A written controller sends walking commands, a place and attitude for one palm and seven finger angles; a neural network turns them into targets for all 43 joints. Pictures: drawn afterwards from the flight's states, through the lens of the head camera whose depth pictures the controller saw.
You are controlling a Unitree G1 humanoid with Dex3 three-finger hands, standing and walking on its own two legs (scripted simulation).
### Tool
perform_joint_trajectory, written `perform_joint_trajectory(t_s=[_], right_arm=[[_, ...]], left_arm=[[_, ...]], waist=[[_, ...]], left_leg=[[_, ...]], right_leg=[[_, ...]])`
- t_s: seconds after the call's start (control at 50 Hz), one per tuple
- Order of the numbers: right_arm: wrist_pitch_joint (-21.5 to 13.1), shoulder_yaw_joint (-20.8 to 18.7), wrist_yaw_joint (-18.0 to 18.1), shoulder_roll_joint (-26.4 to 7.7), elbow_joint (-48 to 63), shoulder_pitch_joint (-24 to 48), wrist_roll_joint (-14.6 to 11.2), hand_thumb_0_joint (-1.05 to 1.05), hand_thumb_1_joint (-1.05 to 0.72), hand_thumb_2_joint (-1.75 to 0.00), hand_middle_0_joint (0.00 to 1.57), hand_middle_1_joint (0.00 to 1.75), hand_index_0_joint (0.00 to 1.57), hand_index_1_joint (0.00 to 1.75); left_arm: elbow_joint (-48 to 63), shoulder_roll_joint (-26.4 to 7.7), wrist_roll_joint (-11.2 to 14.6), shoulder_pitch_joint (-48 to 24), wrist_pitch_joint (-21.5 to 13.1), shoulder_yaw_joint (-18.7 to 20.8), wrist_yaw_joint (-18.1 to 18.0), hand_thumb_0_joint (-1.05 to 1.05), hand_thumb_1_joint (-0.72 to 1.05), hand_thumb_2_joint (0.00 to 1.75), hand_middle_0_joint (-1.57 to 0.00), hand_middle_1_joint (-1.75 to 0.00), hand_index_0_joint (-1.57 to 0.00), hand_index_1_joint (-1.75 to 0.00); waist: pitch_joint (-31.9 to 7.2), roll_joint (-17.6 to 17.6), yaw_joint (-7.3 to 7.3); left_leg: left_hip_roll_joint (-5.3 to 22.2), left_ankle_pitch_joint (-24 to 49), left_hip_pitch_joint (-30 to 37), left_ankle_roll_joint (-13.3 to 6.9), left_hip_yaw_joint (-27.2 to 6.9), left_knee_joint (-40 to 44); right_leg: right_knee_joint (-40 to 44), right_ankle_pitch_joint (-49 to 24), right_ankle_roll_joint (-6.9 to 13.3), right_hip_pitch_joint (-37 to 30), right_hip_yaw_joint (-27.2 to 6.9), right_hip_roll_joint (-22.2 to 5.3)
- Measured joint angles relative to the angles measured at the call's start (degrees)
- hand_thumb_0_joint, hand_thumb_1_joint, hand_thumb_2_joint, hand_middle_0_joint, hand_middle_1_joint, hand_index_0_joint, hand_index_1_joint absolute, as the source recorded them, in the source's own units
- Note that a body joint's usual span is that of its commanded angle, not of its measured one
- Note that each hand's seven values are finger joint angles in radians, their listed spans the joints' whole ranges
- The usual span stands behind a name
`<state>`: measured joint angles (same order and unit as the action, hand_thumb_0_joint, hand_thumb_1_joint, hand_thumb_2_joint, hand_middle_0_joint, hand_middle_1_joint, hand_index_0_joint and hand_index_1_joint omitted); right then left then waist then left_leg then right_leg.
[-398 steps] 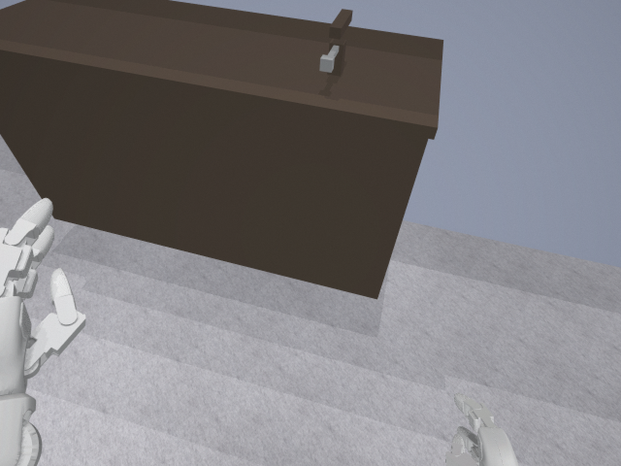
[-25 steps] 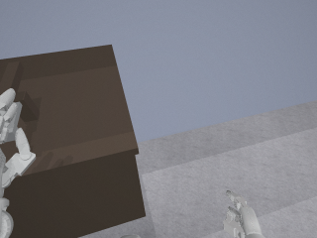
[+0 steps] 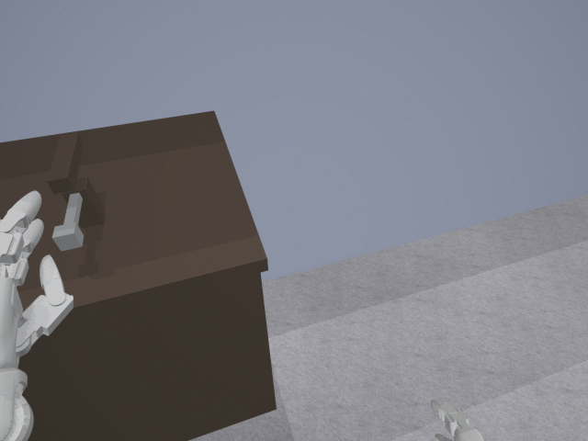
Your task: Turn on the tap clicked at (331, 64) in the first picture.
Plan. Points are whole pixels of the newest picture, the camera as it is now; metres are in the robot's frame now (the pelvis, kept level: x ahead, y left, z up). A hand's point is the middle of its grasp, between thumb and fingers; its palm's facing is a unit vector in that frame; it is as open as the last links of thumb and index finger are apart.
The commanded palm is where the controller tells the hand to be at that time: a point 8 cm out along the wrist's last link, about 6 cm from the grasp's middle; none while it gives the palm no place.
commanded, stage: come to a stop and stand still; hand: left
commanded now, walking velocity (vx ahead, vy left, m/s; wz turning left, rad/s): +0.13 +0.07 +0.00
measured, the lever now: (68, 236) +0.35 +0.36 +0.11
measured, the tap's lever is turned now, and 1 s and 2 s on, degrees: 0 0 0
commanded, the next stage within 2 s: look again from close up in 0.88 s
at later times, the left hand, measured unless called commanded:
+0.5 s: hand (43, 308) +0.20 +0.28 +0.16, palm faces +0.46 -0.83 -0.33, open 7.4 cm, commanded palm +0.15 +0.31 +0.17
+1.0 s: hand (16, 318) +0.19 +0.30 +0.16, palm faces +0.44 -0.81 -0.39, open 7.4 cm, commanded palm +0.14 +0.33 +0.17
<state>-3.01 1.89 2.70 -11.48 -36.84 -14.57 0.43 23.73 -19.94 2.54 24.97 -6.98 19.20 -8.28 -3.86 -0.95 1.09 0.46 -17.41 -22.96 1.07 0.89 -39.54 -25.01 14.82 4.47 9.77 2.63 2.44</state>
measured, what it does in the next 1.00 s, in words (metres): steps on the spot: left foot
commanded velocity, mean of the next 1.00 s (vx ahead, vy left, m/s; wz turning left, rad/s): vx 0.01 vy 0.01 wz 0.00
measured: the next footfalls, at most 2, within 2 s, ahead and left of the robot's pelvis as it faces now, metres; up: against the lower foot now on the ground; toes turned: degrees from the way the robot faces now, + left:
left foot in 0.22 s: +0.05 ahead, +0.14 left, +0.00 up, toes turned +4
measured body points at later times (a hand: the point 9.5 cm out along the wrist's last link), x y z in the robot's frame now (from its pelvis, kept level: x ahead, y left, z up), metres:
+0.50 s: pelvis +0.00 +0.03 +0.00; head -0.01 +0.03 +0.45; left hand +0.17 +0.32 +0.18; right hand +0.19 -0.18 -0.08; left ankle +0.01 +0.14 -0.74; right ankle -0.01 -0.07 -0.74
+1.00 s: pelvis -0.01 +0.04 +0.00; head -0.01 +0.05 +0.45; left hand +0.16 +0.34 +0.18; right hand +0.16 -0.18 -0.08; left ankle +0.01 +0.14 -0.74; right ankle -0.01 -0.07 -0.74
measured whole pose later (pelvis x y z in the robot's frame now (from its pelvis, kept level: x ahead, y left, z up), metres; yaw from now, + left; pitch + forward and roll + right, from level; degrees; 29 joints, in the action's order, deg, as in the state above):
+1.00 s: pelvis -0.01 +0.04 +0.00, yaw +2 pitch +0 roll -2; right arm -4.4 1.1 4.3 -11.8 -33.7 -14.2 0.5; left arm 24.5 -21.2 0.7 23.4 -7.3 18.9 -7.0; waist -0.8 -0.3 1.7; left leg 1.0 -10.9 -15.0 -1.7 3.1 -25.9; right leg -21.1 11.7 0.2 9.4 4.1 0.6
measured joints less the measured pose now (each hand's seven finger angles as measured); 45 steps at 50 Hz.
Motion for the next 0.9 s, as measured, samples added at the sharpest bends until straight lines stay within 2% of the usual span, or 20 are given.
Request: perform_joint_trajectory(t_s=[0.04, 0.08, 0.14, 0.22, 0.28, 0.36, 0.54, 0.76, 0.9], right_arm=[[0.11, -0.26, 0.17, -0.90, -0.45, -0.65, -0.29, 0.01, -0.91, -0.89, 0.20, 0.30, 0.20, 0.30], [-0.10, -0.74, 0.58, -1.78, -0.77, -1.37, -0.44, 0.01, -0.91, -0.89, 0.20, 0.30, 0.20, 0.30], [-0.49, -1.67, 1.20, -2.80, -1.12, -1.84, -0.31, 0.01, -0.91, -0.89, 0.20, 0.30, 0.20, 0.30], [-1.15, -2.66, 1.61, -3.81, -0.45, -1.42, -0.08, 0.02, -0.91, -0.90, 0.20, 0.30, 0.20, 0.30], [-1.03, -2.78, 1.82, -2.41, -0.39, 0.08, -0.37, 0.02, -0.91, -0.90, 0.19, 0.30, 0.20, 0.30], [-1.50, -1.48, 1.66, -0.76, 0.92, 1.33, -0.41, 0.02, -0.91, -0.90, 0.19, 0.30, 0.20, 0.30], [-1.35, 0.94, 0.76, 1.56, 2.27, 3.19, -0.28, 0.01, -0.91, -0.89, 0.20, 0.30, 0.20, 0.30], [-0.71, 0.68, 1.33, 0.37, 2.49, 1.86, -0.26, 0.01, -0.91, -0.89, 0.20, 0.30, 0.20, 0.30], [-0.68, -0.07, 1.57, -0.50, 2.35, 1.36, -0.40, 0.01, -0.91, -0.89, 0.20, 0.30, 0.20, 0.30]], left_arm=[[-0.93, 0.59, 0.04, 0.67, -0.36, -0.43, -0.02, 0.01, 0.89, 0.90, -0.20, -0.30, -0.21, -0.30], [-1.48, 1.02, -0.18, 0.54, -0.86, -1.13, 0.01, 0.01, 0.89, 0.90, -0.20, -0.30, -0.21, -0.30], [-0.96, 1.44, -0.43, 0.14, -1.81, -1.89, -0.07, 0.01, 0.89, 0.90, -0.21, -0.30, -0.21, -0.30], [2.41, 1.26, -0.07, 0.76, -2.67, -1.34, -0.35, 0.01, 0.89, 0.90, -0.21, -0.30, -0.22, -0.30], [2.95, 0.02, 0.11, 0.38, -3.17, 0.11, -0.59, 0.01, 0.89, 0.90, -0.21, -0.30, -0.22, -0.30], [1.88, -0.34, -0.12, 0.09, -3.01, 0.96, -0.56, 0.01, 0.89, 0.90, -0.21, -0.30, -0.21, -0.30], [0.54, 1.38, 0.19, -0.01, -1.79, -1.45, 0.40, 0.01, 0.89, 0.90, -0.20, -0.30, -0.21, -0.30], [1.45, 0.68, 0.57, 0.25, -0.66, -0.46, 0.11, 0.01, 0.89, 0.90, -0.21, -0.30, -0.21, -0.30], [1.58, 0.94, 0.43, 0.84, -0.56, -1.12, -0.04, 0.01, 0.89, 0.90, -0.20, -0.30, -0.21, -0.30]], waist=[[-0.50, 0.36, -0.33], [-0.44, 0.61, -0.73], [0.54, 0.94, -0.68], [2.43, 0.39, -0.18], [3.62, 2.09, 0.41], [2.96, 1.19, 0.15], [1.96, 0.03, 0.18], [2.38, 0.93, 0.37], [2.42, 0.87, -0.23]], left_leg=[[0.26, 0.14, -0.94, 0.12, 0.12, -5.54], [1.00, 0.08, -0.66, 0.09, 0.52, -6.63], [2.02, 0.29, 1.76, -0.58, 1.21, -1.98], [2.35, 4.11, 7.69, -1.11, 1.03, 9.12], [1.13, 3.15, 8.44, -0.66, 1.92, 9.33], [1.27, 3.08, 8.35, -1.02, 1.95, 9.58], [0.95, 3.92, 8.85, -1.67, 2.46, 11.44], [0.41, 5.56, 9.15, -2.36, 2.40, 13.69], [0.12, 6.38, 9.03, -2.71, 2.48, 14.54]], right_leg=[[0.16, -0.08, -0.02, 0.05, 0.02, -0.25], [0.11, 0.02, -0.13, -0.01, 0.80, -0.48], [-0.77, 0.58, -0.31, 0.23, 1.91, -0.68], [-4.19, 2.40, -1.07, 1.50, 2.66, -0.28], [-6.22, 3.46, -1.79, 1.92, 1.77, -1.63], [-4.09, 2.47, -2.28, 1.15, 1.71, -1.42], [-0.83, 0.62, -3.19, 0.15, 1.20, -1.64], [2.33, -1.51, -3.88, -0.66, 1.30, -2.02], [3.29, -2.42, -4.20, -0.60, 1.25, -2.27]])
